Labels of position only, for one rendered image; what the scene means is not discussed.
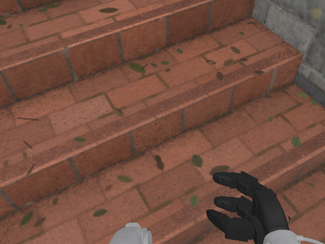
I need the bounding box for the robot left thigh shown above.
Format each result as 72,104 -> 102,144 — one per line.
109,226 -> 152,244

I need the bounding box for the left robot shin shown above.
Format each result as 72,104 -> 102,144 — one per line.
125,223 -> 142,230

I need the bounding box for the robot right hand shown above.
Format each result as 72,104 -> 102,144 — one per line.
206,171 -> 290,244

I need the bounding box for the right robot forearm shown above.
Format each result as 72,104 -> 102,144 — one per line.
263,230 -> 301,244

